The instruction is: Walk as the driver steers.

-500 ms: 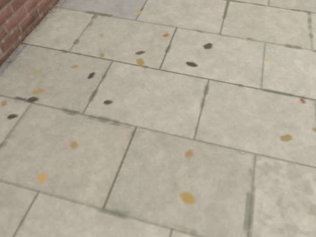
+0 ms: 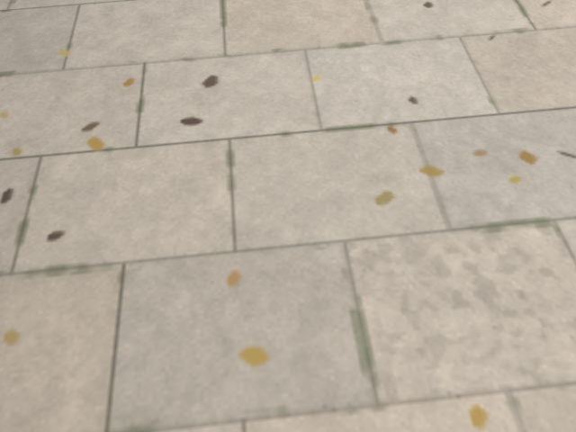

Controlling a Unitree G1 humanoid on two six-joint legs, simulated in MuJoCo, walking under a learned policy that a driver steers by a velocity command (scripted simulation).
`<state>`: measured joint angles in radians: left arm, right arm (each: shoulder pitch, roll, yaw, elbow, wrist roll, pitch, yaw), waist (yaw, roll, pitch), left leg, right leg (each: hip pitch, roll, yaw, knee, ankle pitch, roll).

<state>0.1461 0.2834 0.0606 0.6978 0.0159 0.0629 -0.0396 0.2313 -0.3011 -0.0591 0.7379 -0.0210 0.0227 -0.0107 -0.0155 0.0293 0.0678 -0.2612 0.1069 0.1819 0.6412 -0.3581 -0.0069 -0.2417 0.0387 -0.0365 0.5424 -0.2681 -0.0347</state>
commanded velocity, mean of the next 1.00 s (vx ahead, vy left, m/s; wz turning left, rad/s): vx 0.06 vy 0.00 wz -0.27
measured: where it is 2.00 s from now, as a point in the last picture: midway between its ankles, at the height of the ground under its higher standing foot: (363, 401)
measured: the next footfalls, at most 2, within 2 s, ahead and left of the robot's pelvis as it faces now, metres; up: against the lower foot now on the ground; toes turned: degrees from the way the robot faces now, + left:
left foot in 0.50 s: +0.11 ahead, +0.09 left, +0.00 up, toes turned -12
right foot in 0.76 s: -0.01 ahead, -0.10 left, +0.00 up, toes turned -7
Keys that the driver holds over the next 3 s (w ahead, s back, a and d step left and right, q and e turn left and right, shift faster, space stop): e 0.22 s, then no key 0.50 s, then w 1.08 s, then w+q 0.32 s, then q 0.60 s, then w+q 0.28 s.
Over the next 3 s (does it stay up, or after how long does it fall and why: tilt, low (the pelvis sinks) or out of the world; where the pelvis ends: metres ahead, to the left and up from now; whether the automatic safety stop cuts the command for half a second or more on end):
stays up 0.82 -0.14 0.01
